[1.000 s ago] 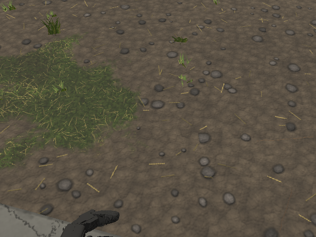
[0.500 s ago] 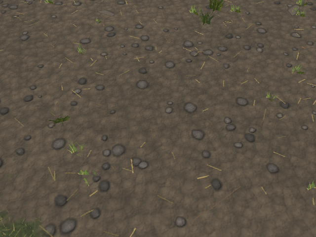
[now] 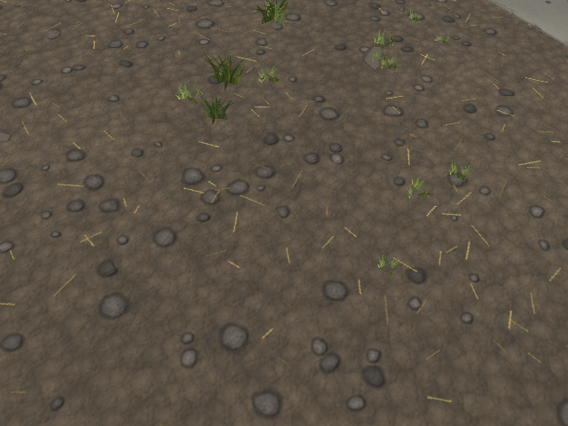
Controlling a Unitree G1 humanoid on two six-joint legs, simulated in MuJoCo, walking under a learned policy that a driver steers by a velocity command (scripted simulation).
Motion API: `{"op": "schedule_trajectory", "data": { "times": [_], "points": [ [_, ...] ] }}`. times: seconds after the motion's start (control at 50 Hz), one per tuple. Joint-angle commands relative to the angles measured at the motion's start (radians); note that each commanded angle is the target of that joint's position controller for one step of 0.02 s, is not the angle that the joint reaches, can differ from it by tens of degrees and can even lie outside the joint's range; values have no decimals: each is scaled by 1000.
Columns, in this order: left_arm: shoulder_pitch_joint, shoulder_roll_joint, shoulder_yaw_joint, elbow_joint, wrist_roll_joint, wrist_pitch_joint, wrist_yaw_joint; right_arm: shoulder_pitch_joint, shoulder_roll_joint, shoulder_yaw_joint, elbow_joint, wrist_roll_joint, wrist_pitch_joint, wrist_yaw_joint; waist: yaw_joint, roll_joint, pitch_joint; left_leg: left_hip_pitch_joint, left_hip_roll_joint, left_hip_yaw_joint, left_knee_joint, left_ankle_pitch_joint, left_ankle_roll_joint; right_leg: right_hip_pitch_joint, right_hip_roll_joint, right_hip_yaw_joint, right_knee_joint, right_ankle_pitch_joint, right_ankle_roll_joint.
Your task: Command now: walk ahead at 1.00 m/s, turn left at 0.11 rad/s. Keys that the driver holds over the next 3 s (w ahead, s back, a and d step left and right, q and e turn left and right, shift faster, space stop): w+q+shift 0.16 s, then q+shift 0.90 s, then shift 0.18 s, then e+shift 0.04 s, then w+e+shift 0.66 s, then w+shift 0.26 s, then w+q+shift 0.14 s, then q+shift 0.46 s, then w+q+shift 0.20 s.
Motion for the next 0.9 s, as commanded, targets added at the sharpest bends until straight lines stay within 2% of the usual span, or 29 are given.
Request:
{"op": "schedule_trajectory", "data": {
  "times": [0.02,0.04,0.08,0.12,0.16,0.18,0.2,0.22,0.24,0.26,0.28,0.3,0.32,0.34,0.36,0.42,0.5,0.56,0.6,0.62,0.64,0.66,0.68,0.7,0.72,0.74,0.78,0.82,0.9],
  "points": [
    [-105,122,27,-82,-16,-63,-18,-43,-72,-18,-38,29,1,25,-18,-10,94,233,5,63,-283,323,55,-265,-247,79,-315,369,-65],
    [-87,121,27,-68,-22,-72,-18,-69,-80,-22,-30,39,0,31,0,-1,101,266,-13,75,-331,418,76,-226,-269,54,-364,405,-47],
    [-52,143,30,-44,-15,-74,-14,-110,-96,-33,-22,42,-3,37,23,13,117,230,-62,100,-430,464,108,-43,-300,-7,-383,536,-11],
    [-25,172,32,-31,-1,-67,3,-115,-118,-45,-12,31,-6,40,23,-31,68,240,-141,161,-468,387,135,138,-322,-61,-282,934,32],
    [-37,209,40,-32,28,-43,27,-1,-161,-66,23,21,1,36,-48,-112,-36,335,-231,203,-445,211,162,256,-361,-101,-39,1330,69],
    [-70,215,43,-43,44,-24,38,188,-189,-82,82,16,2,31,-132,-123,-114,482,-275,201,-450,154,178,245,-362,-118,211,1407,85],
    [-115,213,41,-62,37,-13,45,377,-222,-101,139,1,-1,22,-233,-79,-173,690,-271,164,-546,196,201,124,-322,-146,542,1280,103],
    [-68,98,10,-96,32,-27,34,427,-320,-133,158,-7,6,7,-164,135,-232,999,-62,-96,-421,416,288,-240,-193,-119,968,370,138],
    [-16,58,-8,-160,-16,-38,23,377,-396,-155,124,-2,10,9,-95,355,-422,1263,169,-683,-573,592,493,-615,-33,11,1336,-259,193],
    [-114,107,-12,-174,3,-45,32,324,-358,-162,96,24,12,3,-126,80,-418,1199,127,-651,-630,643,451,-658,-115,111,1315,-131,167],
    [-178,104,-21,-193,2,-53,28,280,-313,-148,105,38,15,-5,-91,-8,-256,1015,96,-518,-654,657,402,-646,-167,113,1201,-73,164],
    [-201,89,-28,-199,10,-52,27,253,-261,-134,114,39,18,-6,-52,-72,-123,831,61,-433,-679,740,360,-623,-201,91,1104,-56,167],
    [-226,89,-28,-213,26,-30,25,248,-220,-121,116,49,16,-10,-33,-89,-59,721,16,-374,-700,816,332,-596,-219,87,1036,-65,181],
    [-201,85,-32,-213,36,0,23,229,-205,-113,116,51,16,-11,5,-73,-39,627,-14,-328,-726,849,315,-545,-232,84,967,-68,195],
    [-197,83,-35,-219,40,21,24,211,-224,-116,110,49,11,-6,23,-63,-35,554,-42,-296,-740,888,306,-504,-240,76,882,-82,206],
    [-249,63,-49,-249,29,41,26,191,-270,-129,111,34,9,-5,32,-11,-68,473,-134,-224,-711,1044,264,-440,-203,25,660,16,219],
    [-374,62,-56,-277,12,46,30,219,-244,-135,114,51,48,-21,-37,62,-110,499,-224,-231,-630,892,125,-381,-146,16,420,250,206],
    [-431,75,-60,-291,4,31,35,239,-251,-147,103,37,75,-35,-80,83,-85,557,-220,-350,-565,718,90,-375,-113,63,271,264,198],
    [-363,105,-51,-266,3,8,42,188,-260,-153,76,23,77,-42,-47,93,-71,566,-220,-419,-488,611,62,-288,-107,105,142,257,175],
    [-274,116,-46,-238,5,-6,49,146,-261,-153,63,27,71,-43,3,92,-75,548,-241,-414,-395,594,42,-184,-128,122,47,331,154],
    [-154,150,-36,-213,10,-20,59,143,-223,-142,39,45,61,-35,46,9,-152,470,-277,-346,-181,362,13,33,-282,220,23,552,109],
    [-135,197,-30,-236,-1,-8,64,273,-130,-123,31,46,61,-40,-22,-204,-262,315,-405,-155,91,-501,3,240,-598,467,123,1112,15],
    [-138,193,-9,-235,-16,15,64,377,-198,-129,32,30,68,-39,-50,-292,-421,234,-358,-79,229,-511,-6,273,-735,703,92,1049,-132],
    [-207,119,-18,-262,-16,31,70,310,-247,-140,70,2,86,-36,-41,-131,-335,210,-287,-60,288,-384,-15,173,-648,621,60,812,-128],
    [-248,54,-38,-271,-12,46,74,201,-260,-144,53,-1,99,-23,-22,-61,-226,203,-268,-42,270,-299,-26,63,-557,451,28,645,-88],
    [-274,47,-40,-271,0,58,76,157,-244,-144,37,9,112,-11,-30,-56,-177,207,-246,-36,261,-254,-41,0,-502,359,-10,532,-56],
    [-285,82,-23,-254,9,63,70,152,-213,-130,23,24,137,6,-40,-127,-105,249,-221,-4,222,-206,-54,-119,-438,211,-57,483,-35],
    [-265,91,-12,-239,18,59,59,135,-190,-120,7,31,145,10,-40,-141,-108,267,-210,17,155,-198,-50,-130,-439,146,-69,463,-38],
    [-266,117,11,-236,26,61,47,58,-172,-106,-43,27,154,28,-34,-165,-94,321,-148,46,-36,-176,-20,-185,-483,62,-106,252,-39]
  ]
}}
Next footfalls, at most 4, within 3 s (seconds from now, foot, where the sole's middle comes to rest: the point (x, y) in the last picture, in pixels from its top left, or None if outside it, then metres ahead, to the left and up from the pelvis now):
0.20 left None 0.41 0.16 -0.77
0.64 right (227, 336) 0.72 0.15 -0.77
1.06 left None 0.48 0.23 -0.77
1.52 right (233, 367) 0.64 0.13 -0.77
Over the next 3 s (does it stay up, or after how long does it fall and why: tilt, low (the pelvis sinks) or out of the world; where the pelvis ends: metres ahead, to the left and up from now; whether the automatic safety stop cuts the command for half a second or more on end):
stays up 1.35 0.74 0.00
